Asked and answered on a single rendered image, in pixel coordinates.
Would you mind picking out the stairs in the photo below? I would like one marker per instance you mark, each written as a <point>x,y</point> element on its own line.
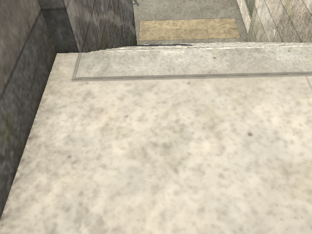
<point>205,46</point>

